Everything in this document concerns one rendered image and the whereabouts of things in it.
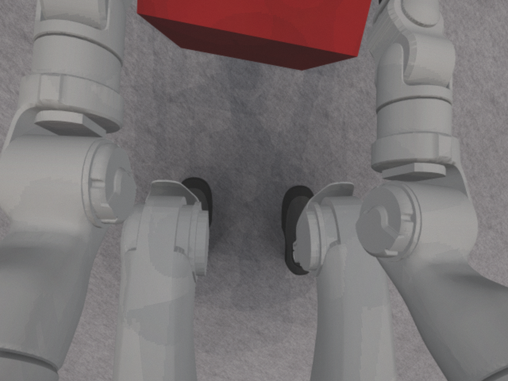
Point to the robot left forearm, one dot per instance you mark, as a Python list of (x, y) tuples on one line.
[(74, 86)]

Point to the robot left shin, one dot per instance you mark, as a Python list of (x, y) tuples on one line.
[(130, 229)]

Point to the right robot upper arm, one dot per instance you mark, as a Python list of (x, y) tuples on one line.
[(422, 235)]

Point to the left robot upper arm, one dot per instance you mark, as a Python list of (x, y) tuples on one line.
[(60, 195)]

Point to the robot right forearm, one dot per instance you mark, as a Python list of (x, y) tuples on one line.
[(414, 64)]

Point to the robot right thigh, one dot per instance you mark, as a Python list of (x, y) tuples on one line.
[(355, 337)]

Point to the carton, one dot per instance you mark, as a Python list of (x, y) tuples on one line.
[(298, 34)]

